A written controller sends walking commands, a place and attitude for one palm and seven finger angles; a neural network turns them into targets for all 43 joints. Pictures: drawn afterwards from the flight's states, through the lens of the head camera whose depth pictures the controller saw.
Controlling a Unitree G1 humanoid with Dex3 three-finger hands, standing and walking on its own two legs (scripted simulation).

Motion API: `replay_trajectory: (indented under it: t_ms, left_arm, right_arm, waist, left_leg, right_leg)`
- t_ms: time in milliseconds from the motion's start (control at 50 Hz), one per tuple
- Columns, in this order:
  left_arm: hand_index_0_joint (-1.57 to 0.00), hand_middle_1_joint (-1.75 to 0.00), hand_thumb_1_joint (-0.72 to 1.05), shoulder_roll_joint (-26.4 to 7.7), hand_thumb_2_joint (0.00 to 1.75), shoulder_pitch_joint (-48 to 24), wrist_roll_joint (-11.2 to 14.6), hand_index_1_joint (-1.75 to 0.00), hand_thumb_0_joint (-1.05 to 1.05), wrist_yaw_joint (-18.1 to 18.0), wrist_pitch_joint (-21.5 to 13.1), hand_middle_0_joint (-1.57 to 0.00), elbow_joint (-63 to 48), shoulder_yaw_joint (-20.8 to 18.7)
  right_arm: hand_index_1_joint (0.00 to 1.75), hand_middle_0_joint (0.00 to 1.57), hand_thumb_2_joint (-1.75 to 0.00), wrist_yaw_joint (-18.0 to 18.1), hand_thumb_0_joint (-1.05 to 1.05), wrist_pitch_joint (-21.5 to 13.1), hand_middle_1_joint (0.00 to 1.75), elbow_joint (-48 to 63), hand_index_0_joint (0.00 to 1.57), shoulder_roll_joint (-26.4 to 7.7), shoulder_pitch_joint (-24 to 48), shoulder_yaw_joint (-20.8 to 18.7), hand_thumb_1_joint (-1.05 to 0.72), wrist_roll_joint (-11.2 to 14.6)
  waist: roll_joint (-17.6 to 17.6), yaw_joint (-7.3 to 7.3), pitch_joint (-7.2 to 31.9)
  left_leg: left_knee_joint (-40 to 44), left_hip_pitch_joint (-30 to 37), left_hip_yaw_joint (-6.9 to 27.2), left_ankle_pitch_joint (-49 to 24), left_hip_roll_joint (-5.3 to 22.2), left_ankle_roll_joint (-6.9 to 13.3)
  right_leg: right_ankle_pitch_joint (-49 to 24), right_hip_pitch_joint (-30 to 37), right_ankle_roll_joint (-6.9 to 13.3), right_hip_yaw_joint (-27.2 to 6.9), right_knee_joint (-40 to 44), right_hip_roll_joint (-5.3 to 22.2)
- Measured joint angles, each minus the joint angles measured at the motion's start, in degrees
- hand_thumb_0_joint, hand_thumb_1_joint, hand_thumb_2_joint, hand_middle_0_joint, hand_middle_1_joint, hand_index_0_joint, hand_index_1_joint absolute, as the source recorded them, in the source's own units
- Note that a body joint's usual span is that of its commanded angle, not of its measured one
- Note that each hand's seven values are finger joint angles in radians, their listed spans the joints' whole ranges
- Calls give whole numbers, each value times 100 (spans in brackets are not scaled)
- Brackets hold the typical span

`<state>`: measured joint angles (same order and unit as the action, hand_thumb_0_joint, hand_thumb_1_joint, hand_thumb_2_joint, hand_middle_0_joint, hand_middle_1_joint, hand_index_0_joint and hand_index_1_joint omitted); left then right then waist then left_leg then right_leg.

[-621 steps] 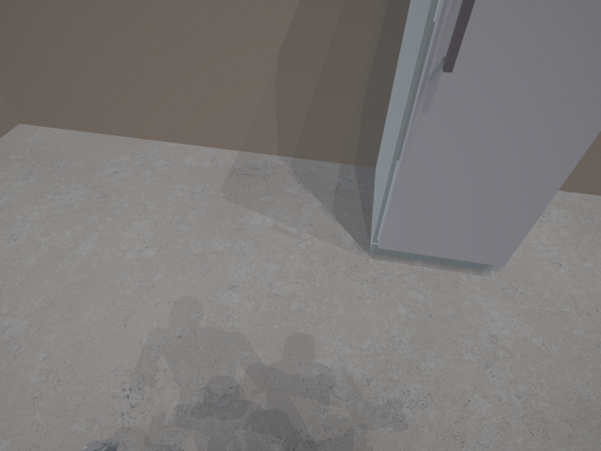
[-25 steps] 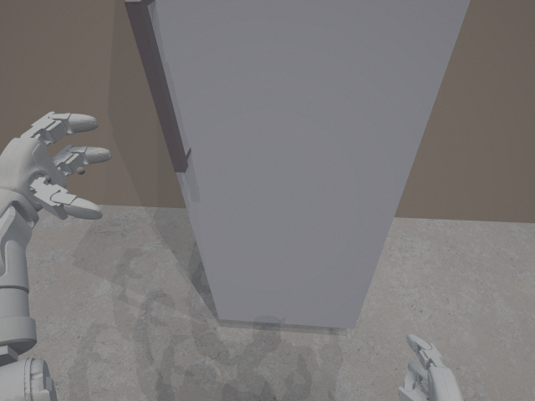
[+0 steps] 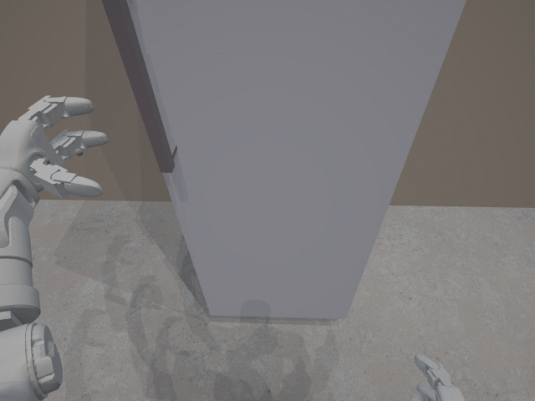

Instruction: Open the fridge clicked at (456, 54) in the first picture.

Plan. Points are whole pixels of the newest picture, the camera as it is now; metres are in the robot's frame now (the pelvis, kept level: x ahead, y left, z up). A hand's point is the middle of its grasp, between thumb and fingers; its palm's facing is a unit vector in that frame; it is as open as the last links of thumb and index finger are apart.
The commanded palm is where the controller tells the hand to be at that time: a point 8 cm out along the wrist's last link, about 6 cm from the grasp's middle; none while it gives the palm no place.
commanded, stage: move the hooked fingers beside the handle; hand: left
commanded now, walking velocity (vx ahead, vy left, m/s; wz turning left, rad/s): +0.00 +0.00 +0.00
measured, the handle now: (149, 89) +0.51 +0.22 +0.23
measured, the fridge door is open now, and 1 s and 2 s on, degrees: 0 0 0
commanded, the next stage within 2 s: feel for the door with the fingertips in 1.44 s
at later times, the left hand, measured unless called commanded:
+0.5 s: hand (94, 129) +0.43 +0.28 +0.21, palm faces +0.05 -1.00 +0.01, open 14.0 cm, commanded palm +0.41 +0.33 +0.21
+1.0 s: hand (100, 128) +0.46 +0.29 +0.19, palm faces +0.06 -1.00 +0.01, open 14.0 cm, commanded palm +0.43 +0.33 +0.20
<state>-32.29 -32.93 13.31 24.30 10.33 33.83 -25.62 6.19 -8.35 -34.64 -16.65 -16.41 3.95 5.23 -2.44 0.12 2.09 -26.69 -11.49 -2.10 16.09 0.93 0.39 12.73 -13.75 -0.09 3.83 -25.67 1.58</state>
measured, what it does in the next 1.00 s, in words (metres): stands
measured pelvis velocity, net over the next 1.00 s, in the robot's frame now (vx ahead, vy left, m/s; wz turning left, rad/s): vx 0.01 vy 0.01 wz -0.02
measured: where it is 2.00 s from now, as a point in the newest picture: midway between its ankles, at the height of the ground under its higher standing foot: outside the picture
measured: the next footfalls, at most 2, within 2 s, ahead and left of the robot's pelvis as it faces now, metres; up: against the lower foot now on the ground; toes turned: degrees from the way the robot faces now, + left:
none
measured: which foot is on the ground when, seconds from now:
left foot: down 0.00-1.00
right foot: down 0.00-1.00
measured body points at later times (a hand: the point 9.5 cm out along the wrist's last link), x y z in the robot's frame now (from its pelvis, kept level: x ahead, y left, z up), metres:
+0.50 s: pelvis +0.01 +0.01 +0.00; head +0.02 +0.00 +0.45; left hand +0.42 +0.33 +0.21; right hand +0.10 -0.26 -0.10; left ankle -0.02 +0.11 -0.74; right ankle +0.01 -0.12 -0.74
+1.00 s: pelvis +0.01 +0.01 +0.00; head +0.05 +0.01 +0.44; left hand +0.45 +0.34 +0.20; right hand +0.05 -0.27 -0.11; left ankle -0.02 +0.11 -0.74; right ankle +0.01 -0.12 -0.74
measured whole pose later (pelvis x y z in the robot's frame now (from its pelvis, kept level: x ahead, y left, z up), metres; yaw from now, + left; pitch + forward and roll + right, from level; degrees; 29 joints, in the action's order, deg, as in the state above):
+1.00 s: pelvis +0.01 +0.01 +0.00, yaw -1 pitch +7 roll -1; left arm -39.7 -48.9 8.6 25.5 0.1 59.2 -27.2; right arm 5.3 -2.4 -36.3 -17.5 -23.2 2.4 4.0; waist -1.1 4.6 3.3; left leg -30.2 -19.5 -3.3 18.0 1.2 1.2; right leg 12.9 -21.3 -0.9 2.5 -27.1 1.3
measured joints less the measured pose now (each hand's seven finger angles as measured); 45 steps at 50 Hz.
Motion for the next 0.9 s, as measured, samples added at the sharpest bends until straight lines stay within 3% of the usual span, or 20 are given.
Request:
replay_trajectory:
  t_ms: [120, 720, 900]
  left_arm:
    - [-30, -120, -51, -49, 30, -366, -75, -120, -1, 3, -93, -30, 484, 102]
    - [-30, -120, -51, -608, 30, -1890, -456, -120, -1, 65, -966, -30, 2656, 90]
    - [-30, -120, -50, -675, 30, -1715, -399, -120, -1, 175, -1040, -30, 2616, -136]
  right_arm:
    - [30, 20, -90, 11, 2, 72, 30, -58, 20, -11, -18, -4, -90, -9]
    - [30, 20, -90, -12, 1, 407, 30, -301, 20, -82, -511, -110, -90, -122]
    - [30, 20, -90, -89, 1, 552, 30, -231, 20, -102, -671, -147, -90, -126]
  waist:
    - [33, 14, 17]
    - [129, 383, 74]
    - [120, 452, 146]
  left_leg:
    - [-45, -98, 32, 23, -10, 13]
    - [-275, -678, -35, 121, -4, 74]
    - [-300, -749, -133, 168, 21, 85]
  right_leg:
    - [11, -63, -13, 30, 0, 12]
    - [-7, -605, -71, -46, -82, 7]
    - [6, -725, -85, -146, -119, -21]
